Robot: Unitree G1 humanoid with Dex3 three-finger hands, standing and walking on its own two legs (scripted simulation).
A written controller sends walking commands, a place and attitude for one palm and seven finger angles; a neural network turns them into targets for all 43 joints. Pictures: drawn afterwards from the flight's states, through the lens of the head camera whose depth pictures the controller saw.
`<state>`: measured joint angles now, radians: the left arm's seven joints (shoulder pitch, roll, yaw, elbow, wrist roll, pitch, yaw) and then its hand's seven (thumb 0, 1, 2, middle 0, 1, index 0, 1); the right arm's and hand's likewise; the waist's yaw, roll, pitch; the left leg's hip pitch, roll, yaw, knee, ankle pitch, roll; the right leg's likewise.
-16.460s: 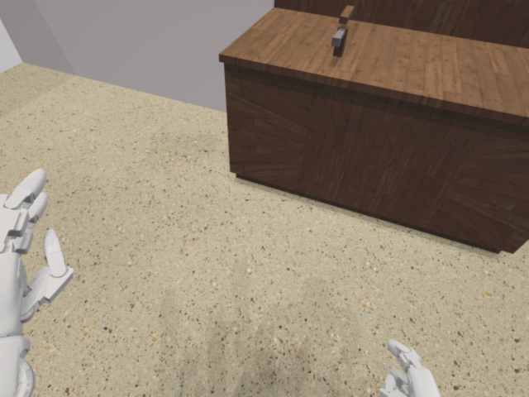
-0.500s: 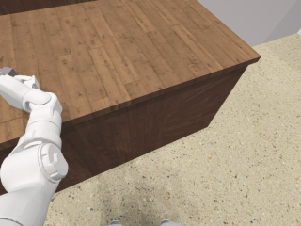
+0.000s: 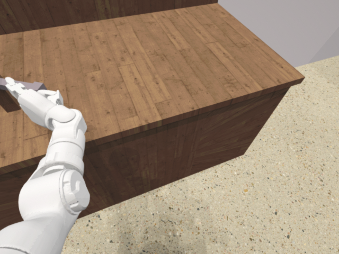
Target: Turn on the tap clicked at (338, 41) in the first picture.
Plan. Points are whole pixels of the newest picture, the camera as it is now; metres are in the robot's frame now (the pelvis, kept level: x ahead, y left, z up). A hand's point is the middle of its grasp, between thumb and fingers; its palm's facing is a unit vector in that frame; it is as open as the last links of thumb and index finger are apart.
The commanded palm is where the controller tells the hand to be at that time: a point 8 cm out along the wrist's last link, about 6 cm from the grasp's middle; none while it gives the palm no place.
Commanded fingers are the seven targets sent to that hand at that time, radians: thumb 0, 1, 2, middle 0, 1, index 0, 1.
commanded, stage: lift the hand up off the lever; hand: left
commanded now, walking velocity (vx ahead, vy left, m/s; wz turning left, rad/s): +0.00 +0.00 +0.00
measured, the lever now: (38, 90) +0.52 +0.31 +0.09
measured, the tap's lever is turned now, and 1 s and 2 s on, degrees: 57 57 57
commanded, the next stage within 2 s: draw the hand back beside the body in 1.64 s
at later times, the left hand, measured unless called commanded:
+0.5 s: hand (46, 92) +0.47 +0.26 +0.12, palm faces +0.83 -0.55 -0.08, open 7.8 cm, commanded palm +0.42 +0.27 +0.12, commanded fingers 0.00 0.90 0.90 -0.15 -0.15 -0.15 -0.15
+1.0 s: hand (49, 85) +0.48 +0.25 +0.14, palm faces +0.82 -0.57 -0.06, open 7.8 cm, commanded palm +0.42 +0.26 +0.14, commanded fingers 0.00 0.90 0.90 -0.15 -0.15 -0.15 -0.15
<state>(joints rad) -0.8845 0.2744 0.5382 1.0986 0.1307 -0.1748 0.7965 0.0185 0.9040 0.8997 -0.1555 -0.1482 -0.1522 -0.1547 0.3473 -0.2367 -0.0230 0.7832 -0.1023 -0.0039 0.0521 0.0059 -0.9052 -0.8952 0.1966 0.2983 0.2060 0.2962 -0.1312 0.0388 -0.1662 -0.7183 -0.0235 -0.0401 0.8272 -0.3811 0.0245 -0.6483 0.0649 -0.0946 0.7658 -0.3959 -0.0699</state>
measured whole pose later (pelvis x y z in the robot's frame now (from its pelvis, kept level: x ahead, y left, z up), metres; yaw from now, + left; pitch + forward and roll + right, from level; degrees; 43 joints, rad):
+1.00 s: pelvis +0.00 +0.00 +0.01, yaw +0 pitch +13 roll -2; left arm -0.89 0.28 0.52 1.05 0.11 -0.09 0.78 0.02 0.90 0.90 -0.16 -0.15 -0.15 -0.15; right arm 0.34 -0.23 -0.02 0.79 -0.09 -0.01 0.04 0.01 -0.90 -0.90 0.20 0.30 0.21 0.30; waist -0.12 0.04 -0.14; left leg -0.62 -0.03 -0.03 0.74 -0.34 0.03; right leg -0.55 0.06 -0.08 0.68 -0.35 -0.06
